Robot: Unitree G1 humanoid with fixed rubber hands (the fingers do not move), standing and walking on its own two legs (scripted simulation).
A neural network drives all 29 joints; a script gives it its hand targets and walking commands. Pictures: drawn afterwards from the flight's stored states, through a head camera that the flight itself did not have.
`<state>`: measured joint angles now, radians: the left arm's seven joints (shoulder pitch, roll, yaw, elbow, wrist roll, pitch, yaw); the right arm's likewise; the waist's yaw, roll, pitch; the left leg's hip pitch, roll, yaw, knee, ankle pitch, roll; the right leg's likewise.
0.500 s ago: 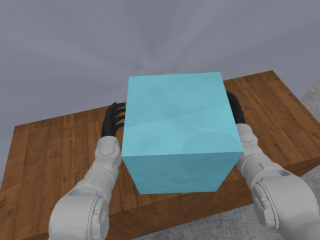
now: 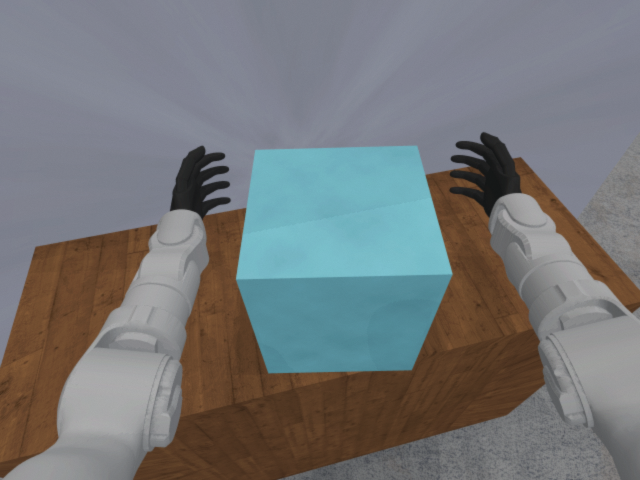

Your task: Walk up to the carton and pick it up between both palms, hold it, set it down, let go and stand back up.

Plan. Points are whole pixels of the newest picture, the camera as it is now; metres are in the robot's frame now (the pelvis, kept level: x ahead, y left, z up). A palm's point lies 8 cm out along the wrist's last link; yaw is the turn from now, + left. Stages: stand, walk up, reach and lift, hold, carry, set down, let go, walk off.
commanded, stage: set down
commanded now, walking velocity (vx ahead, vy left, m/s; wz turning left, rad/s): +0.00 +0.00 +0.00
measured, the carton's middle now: (338, 266) +0.41 +0.00 +0.03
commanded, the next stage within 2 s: none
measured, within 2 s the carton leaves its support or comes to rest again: neither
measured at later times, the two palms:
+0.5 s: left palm (165, 166) +0.44 +0.20 +0.18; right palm (517, 154) +0.45 -0.20 +0.18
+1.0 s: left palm (154, 264) +0.36 +0.22 +0.10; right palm (524, 248) +0.37 -0.21 +0.11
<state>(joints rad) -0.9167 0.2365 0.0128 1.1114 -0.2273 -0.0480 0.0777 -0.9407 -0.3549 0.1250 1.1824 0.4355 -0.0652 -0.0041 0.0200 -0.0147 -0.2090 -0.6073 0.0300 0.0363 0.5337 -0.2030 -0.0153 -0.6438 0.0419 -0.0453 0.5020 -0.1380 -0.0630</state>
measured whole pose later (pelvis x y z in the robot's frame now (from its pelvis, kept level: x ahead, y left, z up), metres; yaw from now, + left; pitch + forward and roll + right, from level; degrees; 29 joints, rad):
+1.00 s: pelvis +0.03 +0.01 +0.02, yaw +0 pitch +1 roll +0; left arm -0.28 0.18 0.13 0.17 -0.10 0.41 0.06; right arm -0.36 -0.32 -0.03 0.45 0.35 0.16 0.01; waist -0.02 -0.02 0.00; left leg -0.16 0.01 0.03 0.35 -0.19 0.00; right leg -0.20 0.04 -0.02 0.32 -0.13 -0.04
